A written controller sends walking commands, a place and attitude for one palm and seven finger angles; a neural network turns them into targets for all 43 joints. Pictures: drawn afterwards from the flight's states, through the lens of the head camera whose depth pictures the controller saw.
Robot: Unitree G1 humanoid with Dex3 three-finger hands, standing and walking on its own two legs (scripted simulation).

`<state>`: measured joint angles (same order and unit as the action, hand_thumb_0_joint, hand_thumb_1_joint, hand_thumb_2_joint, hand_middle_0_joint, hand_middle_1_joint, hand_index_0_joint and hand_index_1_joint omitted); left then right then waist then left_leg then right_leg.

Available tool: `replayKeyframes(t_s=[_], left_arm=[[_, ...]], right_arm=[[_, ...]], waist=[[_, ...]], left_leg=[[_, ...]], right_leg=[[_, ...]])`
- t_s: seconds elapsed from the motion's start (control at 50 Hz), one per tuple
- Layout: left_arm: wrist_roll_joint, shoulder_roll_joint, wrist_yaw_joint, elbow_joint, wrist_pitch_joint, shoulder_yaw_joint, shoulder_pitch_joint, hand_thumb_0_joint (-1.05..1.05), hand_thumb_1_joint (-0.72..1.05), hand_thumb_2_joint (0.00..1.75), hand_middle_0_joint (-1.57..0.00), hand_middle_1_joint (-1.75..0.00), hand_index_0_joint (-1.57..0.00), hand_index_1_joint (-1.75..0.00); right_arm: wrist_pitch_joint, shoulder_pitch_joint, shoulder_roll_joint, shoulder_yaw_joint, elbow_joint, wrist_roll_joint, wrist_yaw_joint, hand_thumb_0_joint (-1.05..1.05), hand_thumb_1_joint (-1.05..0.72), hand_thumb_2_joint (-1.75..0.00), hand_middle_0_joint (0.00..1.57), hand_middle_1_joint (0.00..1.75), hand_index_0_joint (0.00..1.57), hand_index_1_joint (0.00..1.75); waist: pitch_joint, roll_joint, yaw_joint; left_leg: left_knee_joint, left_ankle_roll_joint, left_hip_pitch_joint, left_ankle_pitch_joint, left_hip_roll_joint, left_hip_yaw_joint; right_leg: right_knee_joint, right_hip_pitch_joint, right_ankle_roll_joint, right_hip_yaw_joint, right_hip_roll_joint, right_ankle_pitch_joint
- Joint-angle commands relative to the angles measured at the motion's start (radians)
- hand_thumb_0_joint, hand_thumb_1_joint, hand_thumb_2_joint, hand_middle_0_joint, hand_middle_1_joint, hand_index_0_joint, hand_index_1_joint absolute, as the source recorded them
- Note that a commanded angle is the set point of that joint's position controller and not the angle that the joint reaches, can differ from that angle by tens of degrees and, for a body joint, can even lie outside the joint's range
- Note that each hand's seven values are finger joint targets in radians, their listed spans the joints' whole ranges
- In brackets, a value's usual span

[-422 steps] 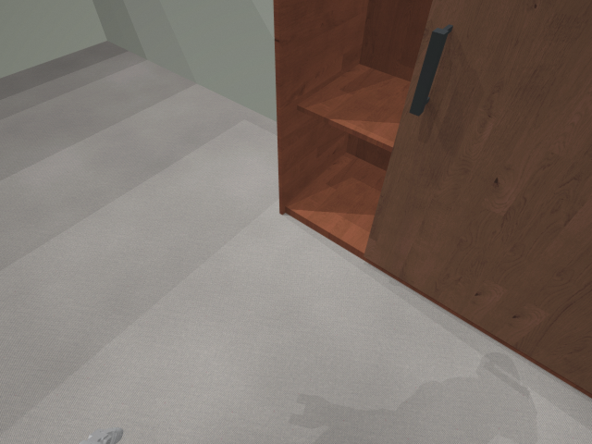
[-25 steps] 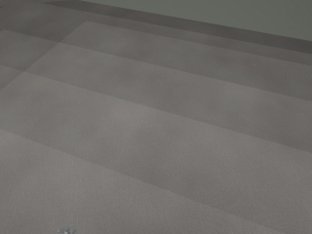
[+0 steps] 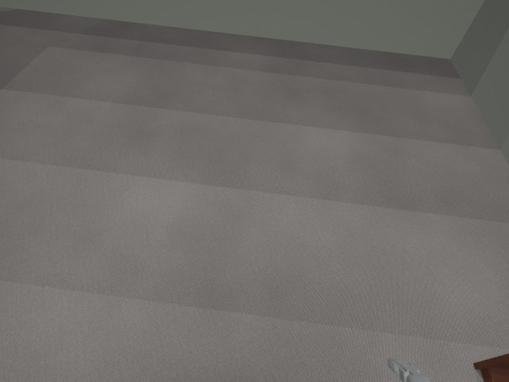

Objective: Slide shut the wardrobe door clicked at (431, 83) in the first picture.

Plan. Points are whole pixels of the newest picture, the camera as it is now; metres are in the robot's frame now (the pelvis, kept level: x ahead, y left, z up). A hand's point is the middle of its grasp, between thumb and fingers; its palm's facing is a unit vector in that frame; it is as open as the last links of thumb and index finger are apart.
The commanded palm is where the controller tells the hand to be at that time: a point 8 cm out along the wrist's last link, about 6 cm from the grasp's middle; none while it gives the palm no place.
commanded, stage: turn to face it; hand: right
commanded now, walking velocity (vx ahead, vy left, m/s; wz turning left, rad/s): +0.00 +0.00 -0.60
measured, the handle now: out of the picture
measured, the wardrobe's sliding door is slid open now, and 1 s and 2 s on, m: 0.43 0.43 0.43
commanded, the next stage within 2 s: none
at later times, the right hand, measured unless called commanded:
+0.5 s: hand out of the picture -0.06 -0.22 -0.17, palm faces +0.36 +0.90 -0.27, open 7.4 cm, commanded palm none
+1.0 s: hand out of the picture -0.01 -0.22 -0.13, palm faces +0.55 +0.78 -0.30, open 7.4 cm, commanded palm none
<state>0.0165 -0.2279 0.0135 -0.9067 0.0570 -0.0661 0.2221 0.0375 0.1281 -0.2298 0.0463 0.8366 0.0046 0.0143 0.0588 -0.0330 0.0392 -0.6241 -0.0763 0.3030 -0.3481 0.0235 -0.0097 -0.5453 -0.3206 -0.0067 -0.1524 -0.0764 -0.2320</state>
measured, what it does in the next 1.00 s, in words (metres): steps on the spot, turning right: left foot, then right foot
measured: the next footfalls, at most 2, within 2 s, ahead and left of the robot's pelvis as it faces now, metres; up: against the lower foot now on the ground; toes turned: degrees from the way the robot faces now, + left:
left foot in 0.02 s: +0.04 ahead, +0.12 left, +0.00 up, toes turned +1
right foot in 0.50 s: -0.01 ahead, -0.13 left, +0.00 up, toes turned -24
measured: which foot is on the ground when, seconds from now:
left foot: up 0.00-0.00, down 0.02-0.50, up 0.52-0.96, down 0.98-1.00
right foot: down 0.00-0.02, up 0.04-0.48, down 0.50-0.98, up 1.00-1.00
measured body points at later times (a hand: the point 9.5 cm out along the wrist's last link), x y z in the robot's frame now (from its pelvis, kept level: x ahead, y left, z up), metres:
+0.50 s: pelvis -0.01 -0.01 -0.01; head +0.02 -0.02 +0.44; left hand +0.18 +0.21 -0.13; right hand -0.08 -0.27 -0.15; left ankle +0.00 +0.12 -0.73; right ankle -0.05 -0.11 -0.74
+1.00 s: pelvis -0.01 +0.02 +0.00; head +0.03 +0.03 +0.44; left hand +0.18 +0.21 -0.16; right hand -0.04 -0.26 -0.11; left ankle +0.07 +0.11 -0.73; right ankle -0.05 -0.11 -0.73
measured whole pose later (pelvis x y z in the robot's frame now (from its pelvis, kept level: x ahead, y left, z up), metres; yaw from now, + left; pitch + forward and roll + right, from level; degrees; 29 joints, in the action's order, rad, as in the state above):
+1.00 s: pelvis -0.01 +0.02 +0.00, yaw -35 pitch +0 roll +0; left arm 0.01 -0.24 0.01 -0.92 0.07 -0.08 0.23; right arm 0.02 0.13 -0.21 0.04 0.83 0.01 0.02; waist 0.06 -0.06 0.04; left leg -0.57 -0.02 0.28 -0.27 0.02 -0.04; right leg -0.64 -0.36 -0.02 -0.16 -0.07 -0.31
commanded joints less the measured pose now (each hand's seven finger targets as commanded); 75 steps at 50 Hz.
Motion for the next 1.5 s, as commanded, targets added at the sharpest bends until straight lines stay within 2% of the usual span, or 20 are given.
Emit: replayKeyframes(t_s=[0.0, 0.1, 0.24, 0.42, 0.44, 0.46, 0.48, 0.5, 0.62, 0.8, 0.9, 0.92, 0.96, 1.06, 1.26, 1.36, 1.38, 1.4, 1.42, 1.48], left_arm=[[-0.005, -0.097, -0.004, 0.127, -0.032, -0.044, -0.033, 0.0, 0.9, 0.9, -0.2, -0.3, -0.2, -0.3], [0.008, -0.111, 0.019, 0.046, 0.004, -0.05, 0.006, 0.0, 0.9, 0.9, -0.2, -0.3, -0.2, -0.3], [0.002, -0.098, 0.02, 0.057, 0.007, -0.034, -0.109, 0.0, 0.9, 0.9, -0.2, -0.3, -0.2, -0.3], [-0.007, -0.098, 0.012, 0.07, -0.022, -0.012, -0.098, 0.0, 0.9, 0.9, -0.2, -0.3, -0.2, -0.3], [-0.004, -0.125, 0.013, 0.061, -0.028, -0.018, -0.058, 0.0, 0.9, 0.9, -0.2, -0.3, -0.2, -0.3], [0.002, -0.212, 0.01, 0.054, -0.039, -0.04, 0.007, 0.0, 0.9, 0.9, -0.2, -0.3, -0.2, -0.3], [0.002, -0.318, 0.004, 0.047, -0.039, -0.066, 0.065, 0.0, 0.9, 0.9, -0.2, -0.3, -0.2, -0.3], [-0.002, -0.315, -0.006, 0.016, -0.035, -0.065, 0.116, 0.0, 0.9, 0.9, -0.2, -0.3, -0.2, -0.3], [0.0, -0.21, -0.02, 0.077, -0.045, -0.029, -0.08, 0.0, 0.9, 0.9, -0.2, -0.3, -0.2, -0.3], [0.007, -0.214, -0.016, 0.066, -0.036, -0.049, -0.014, 0.0, 0.9, 0.9, -0.2, -0.3, -0.2, -0.3], [0.005, -0.208, -0.015, 0.085, -0.028, -0.059, -0.056, 0.0, 0.9, 0.9, -0.2, -0.3, -0.2, -0.3], [-0.001, -0.188, -0.013, 0.089, -0.027, -0.057, -0.062, 0.0, 0.9, 0.9, -0.2, -0.3, -0.2, -0.3], [-0.009, -0.085, -0.004, 0.125, -0.03, -0.041, -0.045, 0.0, 0.9, 0.9, -0.2, -0.3, -0.2, -0.3], [0.009, -0.109, 0.021, 0.041, 0.007, -0.051, 0.018, 0.0, 0.9, 0.9, -0.2, -0.3, -0.2, -0.3], [-0.005, -0.085, 0.021, 0.06, -0.004, -0.022, -0.114, 0.0, 0.9, 0.9, -0.2, -0.3, -0.2, -0.3], [-0.006, -0.107, 0.012, 0.049, -0.028, -0.02, -0.028, 0.0, 0.9, 0.9, -0.2, -0.3, -0.2, -0.3], [-0.004, -0.165, 0.012, 0.037, -0.038, -0.034, 0.027, 0.0, 0.9, 0.9, -0.2, -0.3, -0.2, -0.3], [0.004, -0.286, 0.006, 0.039, -0.045, -0.064, 0.077, 0.0, 0.9, 0.9, -0.2, -0.3, -0.2, -0.3], [0.002, -0.324, 0.002, 0.015, -0.036, -0.069, 0.147, 0.0, 0.9, 0.9, -0.2, -0.3, -0.2, -0.3], [0.005, -0.233, -0.025, 0.043, -0.042, -0.041, 0.006, 0.0, 0.9, 0.9, -0.2, -0.3, -0.2, -0.3]], right_arm=[[-0.044, 0.152, -0.275, 0.065, -0.059, 0.022, 0.023, 0.0, -0.9, -0.9, 0.2, 0.3, 0.2, 0.3], [-0.049, -0.005, -0.135, 0.032, -0.086, 0.014, 0.02, 0.0, -0.9, -0.9, 0.2, 0.3, 0.2, 0.3], [-0.049, 0.153, -0.162, 0.041, -0.013, 0.021, 0.021, 0.0, -0.9, -0.9, 0.2, 0.3, 0.2, 0.3], [-0.028, 0.159, -0.215, 0.063, 0.02, 0.022, 0.013, 0.0, -0.9, -0.9, 0.2, 0.3, 0.2, 0.3], [-0.024, 0.148, -0.207, 0.063, 0.024, 0.015, 0.01, 0.0, -0.9, -0.9, 0.2, 0.3, 0.2, 0.3], [-0.02, 0.159, -0.174, 0.06, 0.002, 0.008, 0.005, 0.0, -0.9, -0.9, 0.2, 0.3, 0.2, 0.3], [-0.017, 0.126, -0.107, 0.039, -0.046, 0.005, -0.002, 0.0, -0.9, -0.9, 0.2, 0.3, 0.2, 0.3], [-0.003, 0.054, -0.13, 0.034, -0.064, 0.017, 0.008, 0.0, -0.9, -0.9, 0.2, 0.3, 0.2, 0.3], [-0.002, 0.087, -0.132, 0.047, -0.003, 0.012, -0.004, 0.0, -0.9, -0.9, 0.2, 0.3, 0.2, 0.3], [-0.011, -0.003, -0.108, 0.038, -0.067, 0.007, 0.004, 0.0, -0.9, -0.9, 0.2, 0.3, 0.2, 0.3], [-0.027, 0.092, -0.108, 0.037, -0.059, -0.002, 0.01, 0.0, -0.9, -0.9, 0.2, 0.3, 0.2, 0.3], [-0.035, 0.129, -0.127, 0.043, -0.049, -0.001, 0.013, 0.0, -0.9, -0.9, 0.2, 0.3, 0.2, 0.3], [-0.047, 0.161, -0.269, 0.067, -0.054, 0.024, 0.024, 0.0, -0.9, -0.9, 0.2, 0.3, 0.2, 0.3], [-0.044, -0.034, -0.141, 0.033, -0.092, 0.016, 0.021, 0.0, -0.9, -0.9, 0.2, 0.3, 0.2, 0.3], [-0.037, 0.14, -0.205, 0.054, -0.012, 0.027, 0.018, 0.0, -0.9, -0.9, 0.2, 0.3, 0.2, 0.3], [-0.022, 0.13, -0.212, 0.066, 0.006, 0.017, 0.011, 0.0, -0.9, -0.9, 0.2, 0.3, 0.2, 0.3], [-0.016, 0.132, -0.186, 0.062, -0.002, 0.008, 0.007, 0.0, -0.9, -0.9, 0.2, 0.3, 0.2, 0.3], [-0.011, 0.115, -0.113, 0.049, -0.046, 0.003, -0.003, 0.0, -0.9, -0.9, 0.2, 0.3, 0.2, 0.3], [-0.005, 0.032, -0.118, 0.035, -0.082, 0.014, 0.002, 0.0, -0.9, -0.9, 0.2, 0.3, 0.2, 0.3], [-0.005, 0.002, -0.123, 0.045, -0.044, 0.009, 0.0, 0.0, -0.9, -0.9, 0.2, 0.3, 0.2, 0.3]], waist=[[-0.141, 0.314, -0.082], [-0.002, 0.179, -0.001], [-0.033, 0.21, -0.072], [-0.11, 0.248, -0.061], [-0.13, 0.183, -0.032], [-0.188, -0.022, 0.007], [-0.175, -0.301, 0.038], [-0.178, -0.188, 0.065], [-0.073, -0.096, -0.031], [-0.097, -0.124, 0.003], [-0.138, -0.136, -0.048], [-0.144, -0.084, -0.069], [-0.123, 0.332, -0.089], [0.009, 0.205, 0.008], [-0.058, 0.247, -0.084], [-0.129, 0.209, -0.039], [-0.166, 0.07, -0.003], [-0.154, -0.264, 0.028], [-0.15, -0.213, 0.065], [-0.075, -0.173, 0.007]], left_leg=[[0.37, 0.195, -0.307, 0.206, 0.472, 0.423], [0.334, 0.173, -0.071, 0.227, 0.28, 0.071], [0.289, 0.196, -0.241, 0.473, 0.316, -0.005], [0.118, 0.159, -0.223, 0.569, 0.345, -0.123], [0.019, 0.117, -0.156, 0.502, 0.326, -0.155], [-0.18, 0.053, 0.039, 0.284, 0.254, -0.196], [-0.385, -0.019, 0.302, -0.328, 0.127, -0.182], [-0.496, -0.008, 0.322, -0.328, 0.122, -0.066], [-0.515, -0.021, 0.235, -0.037, 0.097, -0.009], [-0.259, -0.019, 0.181, -0.088, 0.037, 0.008], [0.056, 0.002, -0.064, 0.024, -0.014, -0.016], [0.195, 0.009, -0.186, 0.119, 0.008, -0.007], [0.37, 0.181, -0.332, 0.196, 0.448, 0.408], [0.357, 0.167, -0.027, 0.127, 0.281, 0.075], [0.261, 0.207, -0.221, 0.423, 0.343, -0.041], [0.067, 0.128, -0.165, 0.454, 0.335, -0.139], [-0.092, 0.074, -0.03, 0.327, 0.293, -0.174], [-0.314, -0.013, 0.28, -0.215, 0.144, -0.201], [-0.452, -0.006, 0.306, -0.333, 0.117, -0.1], [-0.551, -0.01, 0.316, -0.13, 0.113, -0.004]], right_leg=[[-0.379, -0.316, -0.039, 0.069, -0.026, -0.355], [-0.706, -0.255, -0.056, 0.097, 0.086, -0.122], [-0.507, -0.249, -0.084, 0.162, 0.106, -0.183], [-0.03, 0.022, -0.036, 0.268, 0.087, -0.108], [0.105, 0.141, -0.024, 0.248, 0.098, 0.009], [0.171, 0.338, 0.042, 0.062, 0.235, 0.219], [0.18, 0.42, 0.184, -0.245, 0.488, 0.628], [0.165, 0.381, 0.232, -0.242, 0.512, 0.63], [0.211, 0.163, 0.15, -0.056, 0.292, 0.375], [0.18, 0.185, 0.186, -0.209, 0.282, 0.344], [0.093, 0.073, 0.146, -0.25, 0.226, 0.381], [0.045, -0.012, 0.107, -0.232, 0.188, 0.295], [-0.338, -0.324, -0.035, 0.068, -0.033, -0.332], [-0.704, -0.241, -0.05, 0.096, 0.085, -0.124], [-0.312, -0.151, -0.069, 0.216, 0.103, -0.233], [0.057, 0.088, -0.036, 0.252, 0.09, -0.044], [0.163, 0.255, -0.007, 0.161, 0.154, 0.106], [0.192, 0.381, 0.117, -0.216, 0.434, 0.473], [0.184, 0.328, 0.211, -0.255, 0.516, 0.561], [0.19, 0.203, 0.178, -0.142, 0.36, 0.418]])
